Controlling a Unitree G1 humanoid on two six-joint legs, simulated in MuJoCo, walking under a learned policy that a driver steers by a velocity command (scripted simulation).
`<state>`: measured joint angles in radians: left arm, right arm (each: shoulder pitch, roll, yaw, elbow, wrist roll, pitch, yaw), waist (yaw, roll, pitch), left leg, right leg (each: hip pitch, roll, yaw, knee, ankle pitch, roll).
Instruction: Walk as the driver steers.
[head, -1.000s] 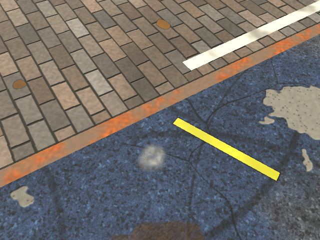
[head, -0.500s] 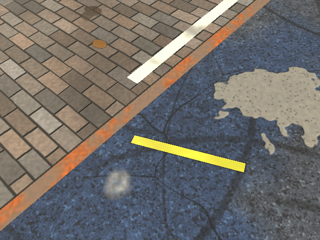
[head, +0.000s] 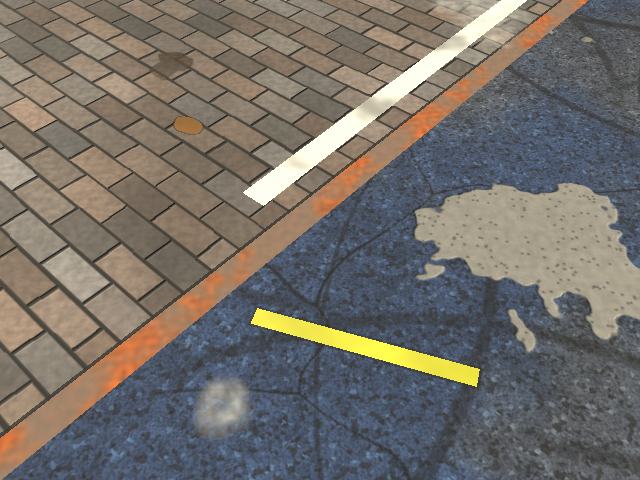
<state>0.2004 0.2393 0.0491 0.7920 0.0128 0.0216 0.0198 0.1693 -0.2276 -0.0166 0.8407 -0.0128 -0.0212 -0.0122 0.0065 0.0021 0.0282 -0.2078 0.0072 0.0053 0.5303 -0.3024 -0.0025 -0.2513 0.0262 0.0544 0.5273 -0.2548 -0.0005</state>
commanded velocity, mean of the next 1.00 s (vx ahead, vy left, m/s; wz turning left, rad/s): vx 0.19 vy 0.00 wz -0.01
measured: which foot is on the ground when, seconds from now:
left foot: down 0.00-0.68, up 0.70-1.00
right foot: down 0.00-1.00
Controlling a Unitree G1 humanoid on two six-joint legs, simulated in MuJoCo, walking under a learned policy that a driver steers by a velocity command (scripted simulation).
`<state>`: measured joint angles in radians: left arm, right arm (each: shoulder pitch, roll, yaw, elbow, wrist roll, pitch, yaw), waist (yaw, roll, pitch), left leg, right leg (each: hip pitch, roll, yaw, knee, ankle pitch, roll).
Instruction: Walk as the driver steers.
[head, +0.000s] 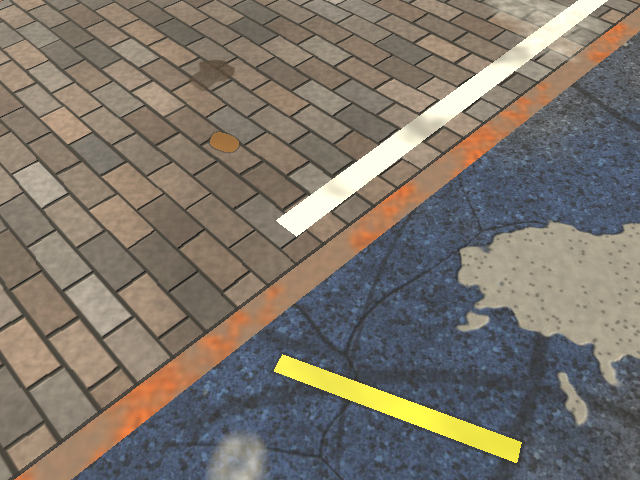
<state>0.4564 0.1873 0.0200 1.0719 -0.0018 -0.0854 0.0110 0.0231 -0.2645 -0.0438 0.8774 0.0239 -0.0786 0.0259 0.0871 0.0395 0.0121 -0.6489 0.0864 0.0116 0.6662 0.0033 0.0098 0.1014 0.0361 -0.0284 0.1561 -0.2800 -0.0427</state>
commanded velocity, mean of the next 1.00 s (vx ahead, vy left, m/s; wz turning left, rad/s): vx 0.49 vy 0.00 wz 0.18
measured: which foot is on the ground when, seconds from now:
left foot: up 0.00-0.12, down 0.14-0.70, up 0.72-1.00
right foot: down 0.00-0.14, up 0.16-0.66, down 0.68-1.00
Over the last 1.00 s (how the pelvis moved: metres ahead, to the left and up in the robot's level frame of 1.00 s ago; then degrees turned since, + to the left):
0.17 -0.03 0.01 0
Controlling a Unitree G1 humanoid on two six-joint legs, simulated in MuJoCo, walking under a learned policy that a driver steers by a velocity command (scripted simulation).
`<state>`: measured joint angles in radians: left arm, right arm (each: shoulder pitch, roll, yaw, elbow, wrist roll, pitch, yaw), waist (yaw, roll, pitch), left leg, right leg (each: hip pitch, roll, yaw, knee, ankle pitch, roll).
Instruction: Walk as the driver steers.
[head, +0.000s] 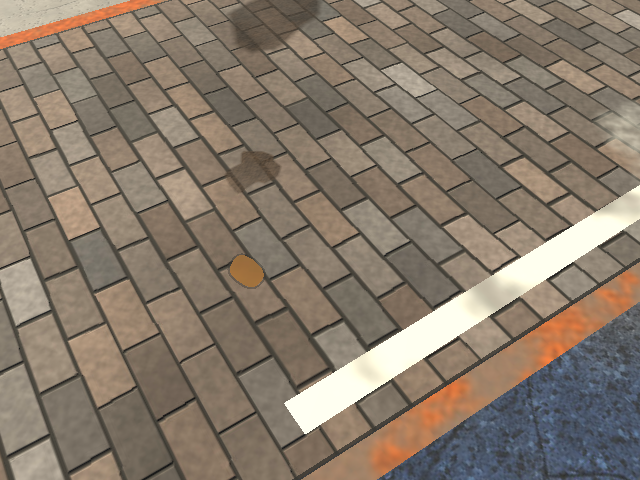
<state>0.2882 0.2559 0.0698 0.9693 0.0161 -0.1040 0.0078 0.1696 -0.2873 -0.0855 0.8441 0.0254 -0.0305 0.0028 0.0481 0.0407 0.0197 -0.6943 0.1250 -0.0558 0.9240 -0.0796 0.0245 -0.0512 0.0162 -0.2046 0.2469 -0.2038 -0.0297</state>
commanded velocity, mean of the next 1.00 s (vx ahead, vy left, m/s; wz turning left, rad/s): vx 0.23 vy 0.00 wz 0.57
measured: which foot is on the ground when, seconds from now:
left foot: up 0.00-0.20, down 0.22-0.72, up 0.74-1.00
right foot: down 0.00-0.22, up 0.24-0.70, down 0.72-1.00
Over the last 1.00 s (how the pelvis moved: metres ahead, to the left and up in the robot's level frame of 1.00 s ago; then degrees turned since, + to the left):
0.58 0.00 0.00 13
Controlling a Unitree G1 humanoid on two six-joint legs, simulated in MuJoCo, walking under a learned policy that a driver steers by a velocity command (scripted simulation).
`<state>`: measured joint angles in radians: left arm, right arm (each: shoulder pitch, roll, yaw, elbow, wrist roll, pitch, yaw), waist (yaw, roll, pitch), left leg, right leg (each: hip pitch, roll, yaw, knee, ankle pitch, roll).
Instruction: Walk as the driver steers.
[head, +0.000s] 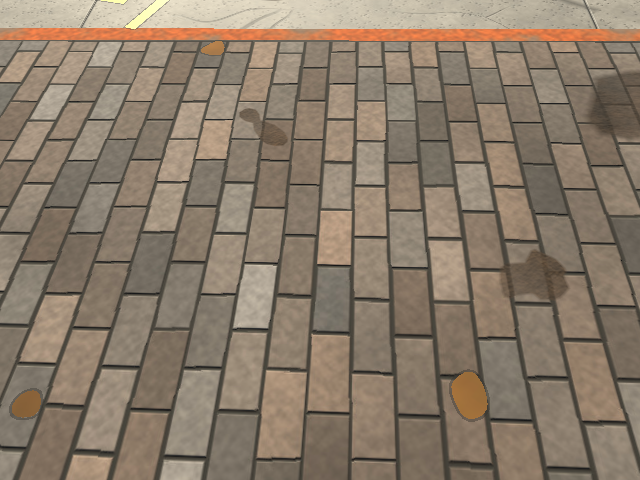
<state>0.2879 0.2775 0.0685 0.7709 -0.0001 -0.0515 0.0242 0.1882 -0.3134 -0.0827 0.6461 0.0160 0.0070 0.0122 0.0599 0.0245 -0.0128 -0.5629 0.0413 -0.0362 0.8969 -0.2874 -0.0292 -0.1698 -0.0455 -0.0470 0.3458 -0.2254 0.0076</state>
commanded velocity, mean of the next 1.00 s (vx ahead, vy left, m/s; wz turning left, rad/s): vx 0.30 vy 0.00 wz -0.19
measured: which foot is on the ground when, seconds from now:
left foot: up 0.00-0.12, down 0.14-0.64, up 0.66-1.00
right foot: down 0.00-0.14, up 0.16-0.60, down 0.62-1.00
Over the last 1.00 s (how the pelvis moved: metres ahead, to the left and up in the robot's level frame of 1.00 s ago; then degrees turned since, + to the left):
0.32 0.07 0.00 35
